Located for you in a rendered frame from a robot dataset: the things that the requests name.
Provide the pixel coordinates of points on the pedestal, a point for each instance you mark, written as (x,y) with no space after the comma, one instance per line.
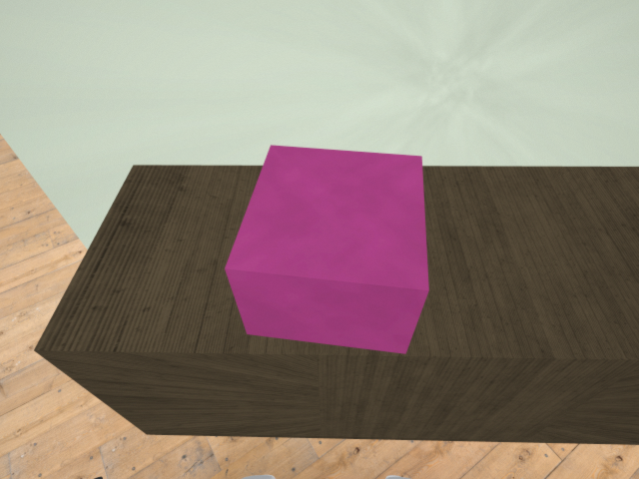
(529,332)

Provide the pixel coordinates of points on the carton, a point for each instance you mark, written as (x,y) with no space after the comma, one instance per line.
(332,249)

